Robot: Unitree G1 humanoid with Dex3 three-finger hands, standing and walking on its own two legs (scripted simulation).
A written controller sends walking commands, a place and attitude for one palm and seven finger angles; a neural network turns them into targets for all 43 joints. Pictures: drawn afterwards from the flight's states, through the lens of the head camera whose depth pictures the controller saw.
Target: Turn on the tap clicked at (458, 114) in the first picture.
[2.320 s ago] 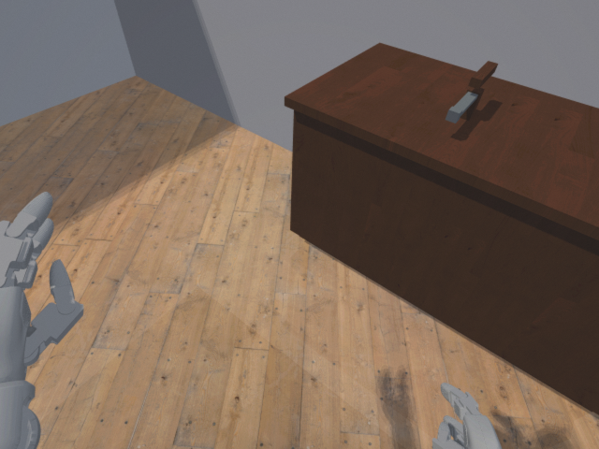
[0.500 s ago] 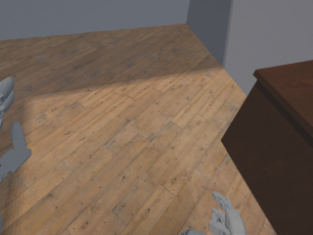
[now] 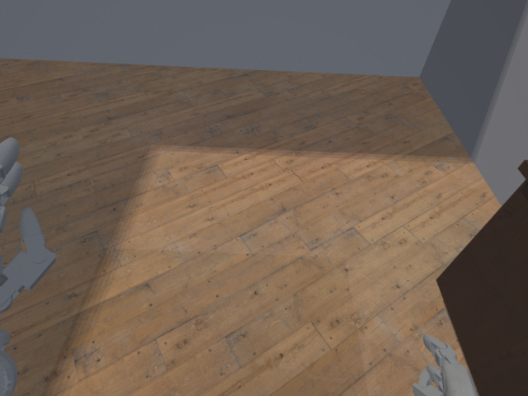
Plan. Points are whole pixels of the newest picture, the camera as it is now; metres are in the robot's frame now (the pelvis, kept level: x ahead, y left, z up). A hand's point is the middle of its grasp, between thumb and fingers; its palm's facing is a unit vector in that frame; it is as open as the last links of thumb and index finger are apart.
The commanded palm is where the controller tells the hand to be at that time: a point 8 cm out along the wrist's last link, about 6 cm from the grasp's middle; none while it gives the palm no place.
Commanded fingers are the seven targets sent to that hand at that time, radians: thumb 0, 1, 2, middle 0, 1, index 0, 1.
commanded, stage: walk to a spot facing it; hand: left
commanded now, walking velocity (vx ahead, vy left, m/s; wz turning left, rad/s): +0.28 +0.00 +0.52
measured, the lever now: out of the picture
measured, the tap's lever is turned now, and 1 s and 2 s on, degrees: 0 0 0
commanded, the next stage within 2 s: turn to face it in 1.02 s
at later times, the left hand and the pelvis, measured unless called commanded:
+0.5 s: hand out of the picture +0.13 +0.25 +0.18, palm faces +0.61 -0.68 -0.40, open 7.4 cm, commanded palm +0.07 +0.28 +0.19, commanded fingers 0.00 0.90 0.90 -0.20 -0.30 -0.20 -0.30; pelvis -0.02 -0.03 +0.01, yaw +14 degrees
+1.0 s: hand out of the picture +0.18 +0.31 +0.20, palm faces +0.66 -0.64 -0.41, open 7.4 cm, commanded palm +0.12 +0.34 +0.19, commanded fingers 0.00 0.90 0.90 -0.20 -0.30 -0.20 -0.30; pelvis +0.06 +0.02 +0.01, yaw +19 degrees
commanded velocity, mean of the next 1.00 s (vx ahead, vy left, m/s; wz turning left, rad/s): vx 0.31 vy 0.00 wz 0.23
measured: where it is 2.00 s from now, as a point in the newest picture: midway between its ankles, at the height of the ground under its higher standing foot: outside the picture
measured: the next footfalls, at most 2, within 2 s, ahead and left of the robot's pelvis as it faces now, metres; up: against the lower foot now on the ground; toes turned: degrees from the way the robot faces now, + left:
left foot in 0.02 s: +0.03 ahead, +0.14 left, +0.00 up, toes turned +6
right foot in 0.34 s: +0.07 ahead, -0.12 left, +0.00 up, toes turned +3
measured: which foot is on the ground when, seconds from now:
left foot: up 0.00-0.00, down 0.02-0.34, up 0.36-0.74, down 0.76-1.00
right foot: down 0.00-0.02, up 0.04-0.32, down 0.34-0.76, up 0.78-1.00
